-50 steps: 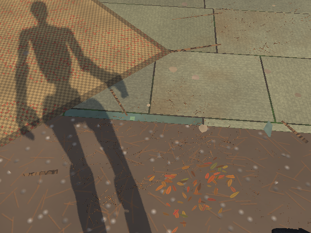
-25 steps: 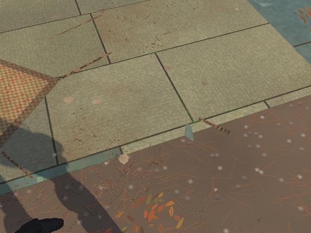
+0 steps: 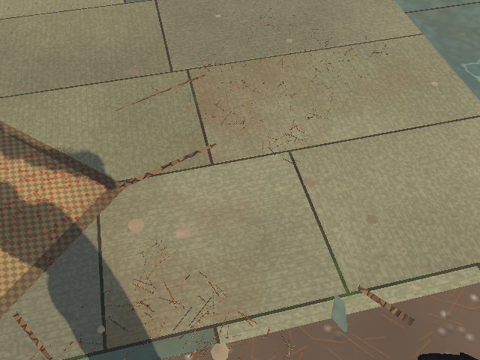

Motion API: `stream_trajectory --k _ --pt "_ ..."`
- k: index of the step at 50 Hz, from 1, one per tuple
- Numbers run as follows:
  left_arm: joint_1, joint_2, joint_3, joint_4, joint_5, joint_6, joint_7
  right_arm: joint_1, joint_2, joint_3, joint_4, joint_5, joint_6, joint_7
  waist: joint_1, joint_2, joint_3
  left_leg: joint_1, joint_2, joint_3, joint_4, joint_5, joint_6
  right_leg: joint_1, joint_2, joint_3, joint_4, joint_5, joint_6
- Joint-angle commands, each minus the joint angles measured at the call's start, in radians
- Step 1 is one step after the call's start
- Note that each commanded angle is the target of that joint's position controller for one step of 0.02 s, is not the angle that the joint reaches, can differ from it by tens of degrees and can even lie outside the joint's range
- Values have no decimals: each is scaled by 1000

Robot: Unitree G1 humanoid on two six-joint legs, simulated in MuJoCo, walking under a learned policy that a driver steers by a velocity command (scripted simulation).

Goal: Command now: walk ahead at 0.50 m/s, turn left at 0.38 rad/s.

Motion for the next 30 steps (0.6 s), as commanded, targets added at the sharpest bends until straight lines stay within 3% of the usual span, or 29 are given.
stream_trajectory --k 1,2,3,4,5,7,9,13,16,17,19,21,22,23,24,25,26,27,28,30 --pt "59 60 -10 -108 18 -57 -8 347 -241 -83 -7 11 1 -16 -139 220 -421 936 364 -847 -212 -93 324 -674 70 122 785 -82 43" --pt "-25 126 5 -135 -21 -81 -27 317 -189 -67 -13 11 7 -23 -159 148 -301 872 336 -737 -237 -204 265 -782 0 188 831 -44 26" --pt "-99 125 0 -158 -33 -95 -32 260 -172 -63 -30 6 13 -28 -145 60 -188 726 300 -616 -254 -190 229 -794 -45 167 773 29 14" --pt "-135 118 1 -168 -15 -99 -29 206 -157 -57 -42 2 17 -30 -108 -13 -94 569 263 -531 -278 -104 209 -768 -78 148 669 76 15" --pt "-132 124 9 -168 4 -92 -23 170 -136 -48 -57 -7 17 -33 -73 -12 -59 463 231 -471 -303 -8 199 -703 -105 145 597 110 23" --pt "-90 104 8 -165 14 -73 -18 138 -141 -50 -72 -9 18 -38 -32 34 -47 351 198 -424 -335 100 210 -633 -114 130 523 127 53" --pt "-99 81 1 -168 17 -59 -10 144 -160 -56 -66 -5 15 -48 -25 43 -38 276 174 -356 -347 173 211 -611 -108 106 426 179 86" --pt "-255 39 -17 -198 13 -63 -11 192 -182 -66 -42 11 27 -68 -85 61 -22 213 102 -279 -326 105 144 -528 -58 92 118 464 110" --pt "-338 53 -13 -215 -5 -75 -24 250 -185 -69 -21 18 41 -74 -118 78 -29 258 118 -338 -285 24 123 -479 -21 104 -5 530 108" --pt "-347 68 -6 -220 -3 -79 -26 259 -182 -69 -17 19 47 -77 -116 84 -23 292 122 -364 -246 53 112 -476 -11 115 -44 511 100" --pt "-329 96 10 -217 2 -87 -30 260 -178 -71 -17 14 63 -84 -95 108 -40 363 127 -419 -148 136 79 -443 9 125 -96 453 73" --pt "-232 114 25 -195 11 -96 -26 213 -152 -66 -42 14 72 -88 -31 117 -89 359 76 -418 -7 190 19 -288 -13 111 -180 536 25" --pt "-132 164 37 -191 30 -98 -17 199 -103 -50 -72 1 68 -87 11 52 -209 266 23 -365 198 74 -28 -61 -157 212 -132 726 -38" --pt "-64 211 45 -190 45 -80 -9 359 -30 -29 -71 -16 62 -85 -39 -213 -344 5 -104 -246 497 -573 -97 258 -427 491 -57 1068 -190" --pt "-21 199 50 -165 11 -58 -17 440 -113 -35 -71 5 59 -80 -42 -333 -433 -133 -57 -214 697 -646 -122 318 -530 721 -91 879 -277" --pt "-65 127 33 -193 9 -44 -11 361 -179 -57 -59 17 72 -84 -11 -194 -324 -185 -11 -214 776 -556 -151 227 -458 610 -126 754 -239" --pt "-115 91 20 -199 11 -30 -5 265 -195 -65 -78 14 88 -88 -1 -120 -233 -200 11 -171 774 -484 -166 120 -401 464 -141 728 -197" --pt "-160 77 11 -199 12 -20 -3 224 -188 -69 -88 9 105 -92 -15 -94 -165 -181 38 -154 753 -449 -178 12 -353 371 -158 755 -185" --pt "-198 76 9 -191 15 -13 -2 221 -168 -70 -97 11 120 -92 -44 -109 -117 -140 62 -142 704 -427 -179 -88 -318 304 -186 737 -175" --pt "-225 95 19 -173 24 -12 -1 237 -107 -57 -101 14 137 -93 -65 -158 -80 -54 62 -86 605 -386 -182 -203 -276 197 -251 733 -180"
